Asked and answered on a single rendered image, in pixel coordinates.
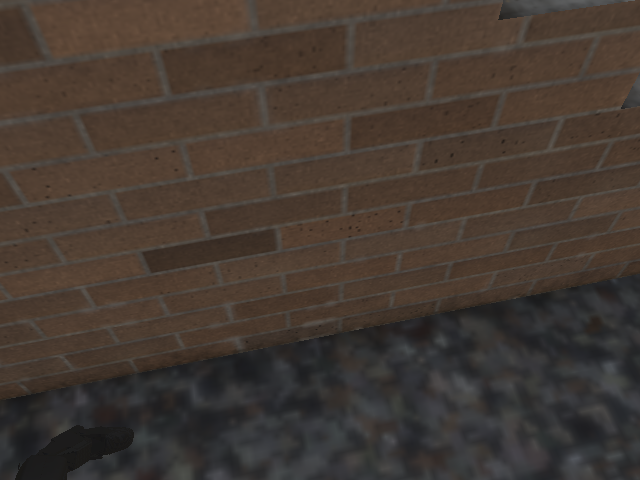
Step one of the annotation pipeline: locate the left robot hand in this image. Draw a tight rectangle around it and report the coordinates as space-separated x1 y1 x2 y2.
15 425 134 480

